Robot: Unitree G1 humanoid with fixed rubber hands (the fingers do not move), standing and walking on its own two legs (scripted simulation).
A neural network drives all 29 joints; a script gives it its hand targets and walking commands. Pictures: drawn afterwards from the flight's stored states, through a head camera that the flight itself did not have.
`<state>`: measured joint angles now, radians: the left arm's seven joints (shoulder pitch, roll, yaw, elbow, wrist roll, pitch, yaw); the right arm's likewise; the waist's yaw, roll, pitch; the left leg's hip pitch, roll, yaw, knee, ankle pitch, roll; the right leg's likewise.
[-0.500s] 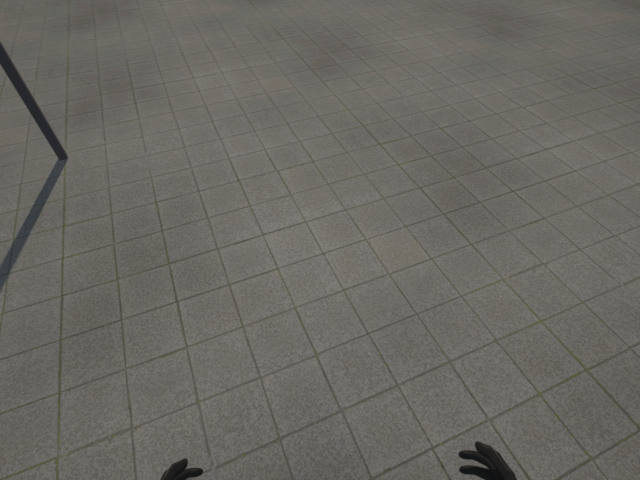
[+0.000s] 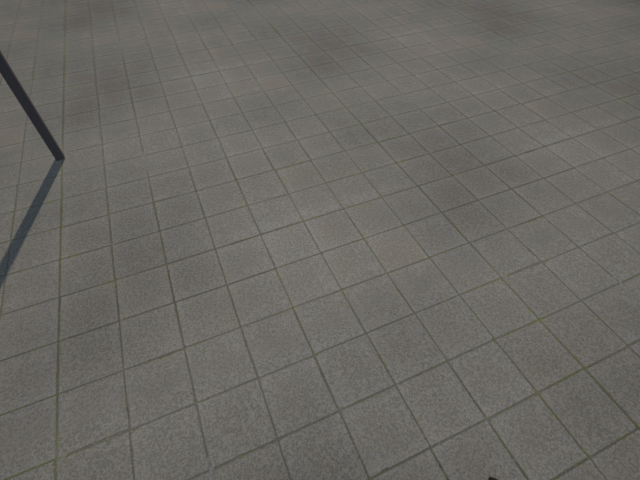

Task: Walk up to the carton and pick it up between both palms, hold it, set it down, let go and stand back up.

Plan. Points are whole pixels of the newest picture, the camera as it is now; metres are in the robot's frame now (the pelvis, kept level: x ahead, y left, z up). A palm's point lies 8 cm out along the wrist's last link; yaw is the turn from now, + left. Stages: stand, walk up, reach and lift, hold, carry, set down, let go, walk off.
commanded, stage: stand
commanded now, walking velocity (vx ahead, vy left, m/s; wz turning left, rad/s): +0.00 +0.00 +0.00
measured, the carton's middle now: out of the picture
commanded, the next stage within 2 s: none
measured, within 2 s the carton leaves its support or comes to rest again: neither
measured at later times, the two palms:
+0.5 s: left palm out of the picture +0.01 +0.22 -0.13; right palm out of the picture +0.01 -0.22 -0.13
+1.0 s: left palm out of the picture -0.03 +0.20 -0.14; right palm out of the picture -0.03 -0.20 -0.14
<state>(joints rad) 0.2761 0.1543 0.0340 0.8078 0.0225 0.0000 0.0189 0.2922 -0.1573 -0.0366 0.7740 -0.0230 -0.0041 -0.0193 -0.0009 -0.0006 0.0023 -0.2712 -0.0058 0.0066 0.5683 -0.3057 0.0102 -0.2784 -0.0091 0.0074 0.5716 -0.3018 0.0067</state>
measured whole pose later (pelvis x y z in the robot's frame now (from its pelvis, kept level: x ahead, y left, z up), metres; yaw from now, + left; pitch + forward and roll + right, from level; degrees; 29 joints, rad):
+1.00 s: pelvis -0.01 +0.00 +0.01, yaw +0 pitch -2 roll +0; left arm 0.32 0.10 0.03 1.12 0.01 0.00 0.04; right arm 0.32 -0.10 -0.03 1.10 -0.01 -0.01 -0.04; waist 0.00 0.00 0.03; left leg -0.19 0.00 0.01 0.44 -0.23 0.01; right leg -0.19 -0.01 0.01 0.44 -0.22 0.01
